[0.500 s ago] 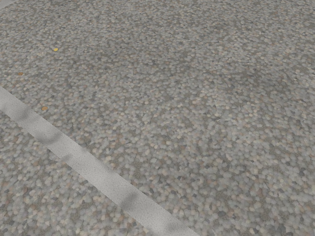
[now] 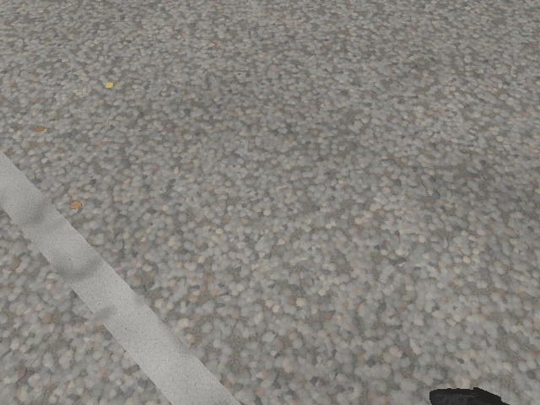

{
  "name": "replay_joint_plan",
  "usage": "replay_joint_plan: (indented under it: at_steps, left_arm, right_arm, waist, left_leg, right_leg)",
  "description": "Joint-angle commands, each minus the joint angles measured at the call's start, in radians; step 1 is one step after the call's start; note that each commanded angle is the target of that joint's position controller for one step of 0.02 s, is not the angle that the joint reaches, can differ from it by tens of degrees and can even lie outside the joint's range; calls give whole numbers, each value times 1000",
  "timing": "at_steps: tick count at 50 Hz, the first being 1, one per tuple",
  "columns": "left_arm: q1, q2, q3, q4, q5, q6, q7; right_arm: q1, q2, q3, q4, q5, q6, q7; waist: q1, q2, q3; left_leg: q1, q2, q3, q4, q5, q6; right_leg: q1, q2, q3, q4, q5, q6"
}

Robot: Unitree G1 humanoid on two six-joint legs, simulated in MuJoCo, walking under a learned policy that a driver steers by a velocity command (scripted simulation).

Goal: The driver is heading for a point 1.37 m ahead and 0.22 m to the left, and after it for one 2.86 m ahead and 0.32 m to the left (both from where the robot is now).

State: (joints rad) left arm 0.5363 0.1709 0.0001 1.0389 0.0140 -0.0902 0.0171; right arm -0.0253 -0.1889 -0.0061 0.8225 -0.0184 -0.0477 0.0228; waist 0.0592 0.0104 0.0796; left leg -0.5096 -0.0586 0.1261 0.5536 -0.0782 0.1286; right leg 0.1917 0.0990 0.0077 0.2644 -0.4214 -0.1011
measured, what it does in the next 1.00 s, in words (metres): walks ahead: left foot, then right foot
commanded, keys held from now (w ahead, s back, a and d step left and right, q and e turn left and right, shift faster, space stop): w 0.56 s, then w+q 0.44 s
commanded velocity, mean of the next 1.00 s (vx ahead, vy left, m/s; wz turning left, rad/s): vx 0.50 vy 0.00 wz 0.14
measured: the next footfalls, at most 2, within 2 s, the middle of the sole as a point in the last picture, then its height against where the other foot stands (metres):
left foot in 0.02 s outside the picture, level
right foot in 0.58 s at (351, 386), level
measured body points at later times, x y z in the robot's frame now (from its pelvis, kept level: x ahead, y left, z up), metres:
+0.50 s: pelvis +0.26 -0.01 +0.02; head +0.30 -0.01 +0.46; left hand +0.47 +0.19 -0.10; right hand +0.16 -0.24 -0.13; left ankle +0.14 +0.05 -0.72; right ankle +0.43 -0.13 -0.69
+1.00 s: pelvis +0.53 -0.04 +0.02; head +0.56 -0.04 +0.47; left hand +0.43 +0.18 -0.13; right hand +0.71 -0.24 -0.11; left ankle +0.67 +0.10 -0.67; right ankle +0.45 -0.12 -0.72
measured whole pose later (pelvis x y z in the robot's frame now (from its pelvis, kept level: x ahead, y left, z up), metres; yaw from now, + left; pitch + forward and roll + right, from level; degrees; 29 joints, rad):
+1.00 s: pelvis +0.53 -0.04 +0.02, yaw +11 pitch +0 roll -1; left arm 0.44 0.17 0.03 1.04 0.02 -0.11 0.02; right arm 0.10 -0.20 -0.04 0.90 -0.03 -0.02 0.04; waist 0.03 0.03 0.06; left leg -0.64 0.08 0.07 0.76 0.00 0.08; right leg 0.06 0.05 -0.26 0.22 -0.29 -0.06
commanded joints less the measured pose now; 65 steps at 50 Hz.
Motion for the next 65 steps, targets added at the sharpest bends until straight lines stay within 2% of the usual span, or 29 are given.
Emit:
replay_joint_plan:
  at_steps: [1, 2, 3, 4, 6, 8, 11, 18, 23, 26, 28, 29, 30, 31, 32, 33, 35, 38, 41, 46, 50, 53, 55, 57, 58, 59, 60, 62, 65]
  left_arm:
    - [-71, 171, 30, -66, -1, -6, 1]
    - [47, 45, 10, -79, -10, -3, -9]
    - [35, 134, 33, -65, -3, 2, -9]
    - [-69, 161, 40, -104, 4, -1, -12]
    - [-141, 141, 43, -114, 10, 3, -21]
    - [-110, 87, 33, -104, 23, 28, -33]
    - [-183, 79, 34, -130, 25, 45, -44]
    - [-490, 82, 26, -220, 8, 49, -48]
    - [-622, 87, 22, -261, 7, 42, -47]
    - [-595, 102, 30, -265, 7, 29, -43]
    - [-382, 130, 50, -195, 10, 16, -28]
    - [-205, 172, 69, -139, 26, 4, -17]
    - [-46, 276, 95, -121, 55, -3, -5]
    - [-52, 290, 105, -116, 31, 13, -17]
    - [-158, 225, 92, -129, 6, 20, -24]
    - [-251, 165, 76, -143, 2, 13, -28]
    - [-287, 95, 57, -124, 5, -5, -23]
    - [-226, 91, 53, -87, -1, -27, -16]
    - [-177, 109, 56, -70, 0, -34, -11]
    - [-113, 109, 48, -50, 2, -33, -1]
    - [-39, 134, 51, -22, 5, -22, 15]
    - [-43, 159, 58, -16, 9, -7, 26]
    - [-65, 188, 68, -23, 14, 7, 30]
    - [-100, 212, 76, -54, 9, 19, 19]
    - [-82, 124, 59, -105, 0, 16, 6]
    - [-148, 138, 65, -178, -7, 5, -10]
    - [-268, 170, 70, -203, 2, -9, -15]
    - [-255, 158, 68, -194, -4, -21, -14]
    - [-221, 132, 65, -195, 36, 36, -22]
  right_arm:
    - [486, -203, -73, 101, -19, -13, -36]
    - [522, -282, -92, 104, -42, -14, -34]
    - [469, -227, -86, 105, 1, -7, -19]
    - [338, -180, -74, 83, 15, -9, -15]
    - [279, -94, -52, 91, 6, -29, -9]
    - [314, -68, -40, 127, 5, -48, -16]
    - [383, -107, -45, 166, 11, -67, -16]
    - [529, -111, -33, 207, 13, -60, -19]
    - [602, -118, -29, 237, -3, -53, -32]
    - [573, -136, -33, 244, -9, -50, -42]
    - [537, -154, -37, 244, -5, -46, -42]
    - [525, -141, -32, 235, 4, -47, -39]
    - [549, -70, -12, 191, 30, -50, -32]
    - [633, -66, -22, 207, 46, -46, -33]
    - [550, -141, -43, 201, 20, -39, -38]
    - [474, -118, -42, 178, 16, -41, -32]
    - [439, -80, -44, 172, -3, -22, -21]
    - [446, -44, -47, 165, -12, 11, -2]
    - [335, -44, -50, 119, -9, 25, 7]
    - [139, -32, -37, 45, -3, 20, 21]
    - [23, -35, -28, -7, -9, 19, 26]
    - [43, -55, -38, -13, -13, 19, 23]
    - [154, -82, -54, 16, -16, 19, 16]
    - [398, -154, -93, 87, -30, 7, 4]
    - [446, -260, -123, 87, -35, 7, -11]
    - [435, -307, -132, 67, -10, 19, -8]
    - [402, -277, -124, 78, 5, 26, -16]
    - [299, -190, -103, 66, 10, 16, -22]
    - [284, -161, -87, 60, 24, -16, -26]
  waist:
    - [-267, -42, -238]
    - [-175, 176, -330]
    - [-170, 81, -317]
    - [-119, 33, -131]
    - [-65, -38, -8]
    - [-20, -17, -12]
    - [-16, 12, 6]
    - [-102, 42, 26]
    - [-140, 59, 34]
    - [-99, 67, 26]
    - [-5, 65, -77]
    - [64, 38, -172]
    - [91, -105, -323]
    - [52, -231, -421]
    - [15, -77, -258]
    - [-10, -45, -133]
    - [-62, -49, -35]
    - [-96, -68, -33]
    - [-91, -71, -7]
    - [-58, -72, 30]
    - [-26, -71, 44]
    - [-54, -91, 13]
    - [-106, -114, -56]
    - [-218, -62, -186]
    - [-195, 115, -280]
    - [-172, 170, -326]
    - [-170, 35, -176]
    - [-77, -65, -46]
    - [-22, -34, -66]
  left_leg:
    - [609, 117, -173, -79, -118, 92]
    - [848, 418, -623, -81, -130, 228]
    - [802, 443, -860, -257, -317, 285]
    - [631, 410, -703, -329, -404, 245]
    - [401, 332, -522, -393, -213, 179]
    - [301, 275, -399, -420, -88, 135]
    - [286, 242, -301, -452, 13, 122]
    - [424, 199, -202, -444, 218, 48]
    - [600, 243, -201, -379, 342, 67]
    - [648, 275, -188, -292, 531, 62]
    - [616, 250, -154, -66, 740, 34]
    - [466, 213, -136, 141, 601, 15]
    - [178, 124, -87, 481, 165, -17]
    - [-42, -20, -113, 750, -442, -31]
    - [-112, 57, -187, 782, -357, -20]
    - [-106, 92, -188, 739, -271, -21]
    - [-33, 142, -187, 642, -204, -29]
    - [-21, 143, -168, 624, -156, -42]
    - [-129, 157, -147, 578, -54, -51]
    - [-153, 139, -80, 304, 100, -59]
    - [-135, 115, -8, 140, 72, -30]
    - [-47, 58, 38, 92, -54, 21]
    - [88, -8, 62, 74, -160, 69]
    - [427, -11, -31, -64, -181, 138]
    - [698, 272, -427, -95, -235, 236]
    - [816, 419, -907, -270, -233, 357]
    - [726, 387, -740, -302, -206, 306]
    - [484, 300, -532, -333, 17, 209]
    - [367, 199, -392, -337, 231, 170]
  right_leg:
    - [-304, -223, 15, 643, 983, -6]
    - [-634, -51, -34, 1046, 39, 18]
    - [-793, -13, 56, 1180, -64, 1]
    - [-851, -87, 67, 1126, 55, -10]
    - [-770, -142, 59, 1022, 128, -6]
    - [-673, -170, 51, 938, 140, 18]
    - [-727, -197, 11, 846, 205, 44]
    - [-838, -193, -63, 511, 441, 79]
    - [-858, -154, -82, 370, 400, 57]
    - [-763, -120, -90, 296, 288, 14]
    - [-492, -55, -114, 215, 265, -29]
    - [-227, -107, -54, 192, 293, -63]
    - [76, -396, 287, 173, 187, -136]
    - [171, -560, 657, 41, 164, -236]
    - [24, -507, 535, 8, 105, -195]
    - [-133, -468, 395, -39, 138, -164]
    - [-313, -381, 203, -97, 268, -83]
    - [-347, -344, 65, -116, 424, -52]
    - [-326, -329, -32, -130, 506, -34]
    - [-285, -304, -148, -124, 624, -10]
    - [-157, -345, -194, -92, 724, -13]
    - [-76, -367, -243, 32, 1033, -8]
    - [-59, -374, -266, 234, 1231, -13]
    - [-241, -355, -277, 657, 1004, 13]
    - [-578, -250, -273, 1007, 303, 56]
    - [-879, -53, -85, 1232, -135, 89]
    - [-991, -142, 17, 1191, -22, 77]
    - [-885, -206, 14, 1009, 110, 81]
    - [-755, -222, 7, 893, 123, 124]
Velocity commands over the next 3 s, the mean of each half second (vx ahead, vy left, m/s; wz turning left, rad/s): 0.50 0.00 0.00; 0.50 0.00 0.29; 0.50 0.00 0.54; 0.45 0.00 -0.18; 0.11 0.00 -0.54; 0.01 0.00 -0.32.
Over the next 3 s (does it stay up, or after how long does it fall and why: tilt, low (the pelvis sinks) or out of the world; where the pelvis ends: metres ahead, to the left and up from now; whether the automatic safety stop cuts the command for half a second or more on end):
stays up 1.11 0.17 0.02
